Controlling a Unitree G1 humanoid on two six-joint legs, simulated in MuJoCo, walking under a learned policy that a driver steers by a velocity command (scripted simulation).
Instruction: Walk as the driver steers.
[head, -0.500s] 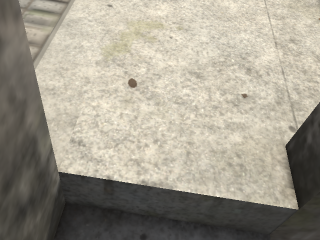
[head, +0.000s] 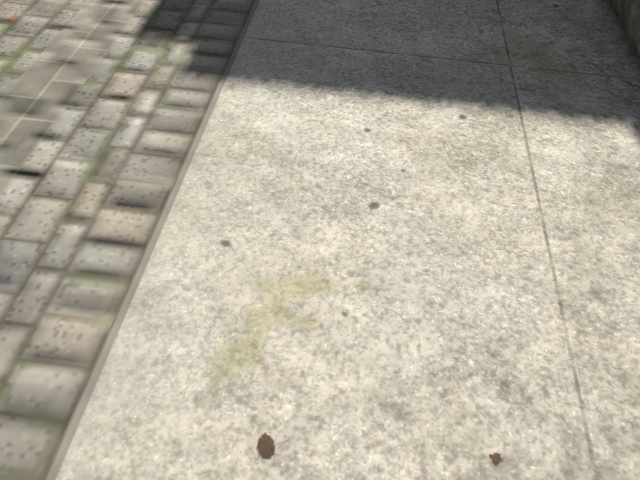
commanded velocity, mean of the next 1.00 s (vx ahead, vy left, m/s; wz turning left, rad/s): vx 1.00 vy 0.00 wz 0.00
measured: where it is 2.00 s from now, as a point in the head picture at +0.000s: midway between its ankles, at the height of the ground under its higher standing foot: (390, 73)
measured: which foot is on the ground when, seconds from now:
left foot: down 0.00-0.20, up 0.22-0.68, down 0.70-1.00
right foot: up 0.00-0.18, down 0.20-0.68, up 0.70-1.00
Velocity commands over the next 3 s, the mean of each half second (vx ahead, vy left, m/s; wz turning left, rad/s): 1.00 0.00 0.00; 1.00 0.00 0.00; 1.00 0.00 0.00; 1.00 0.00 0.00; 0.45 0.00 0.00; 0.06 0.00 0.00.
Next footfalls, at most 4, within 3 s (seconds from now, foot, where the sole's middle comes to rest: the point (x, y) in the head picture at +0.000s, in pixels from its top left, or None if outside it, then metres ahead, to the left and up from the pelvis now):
0.20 right None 0.32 -0.16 -0.56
0.70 left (322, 364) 0.71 0.02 -0.56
1.12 right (422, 211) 1.18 -0.22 -0.56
1.58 left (358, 104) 1.65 -0.06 -0.56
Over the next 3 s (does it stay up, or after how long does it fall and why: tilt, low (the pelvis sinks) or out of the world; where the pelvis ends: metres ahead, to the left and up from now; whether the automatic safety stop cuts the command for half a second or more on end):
stays up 2.32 -0.21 0.21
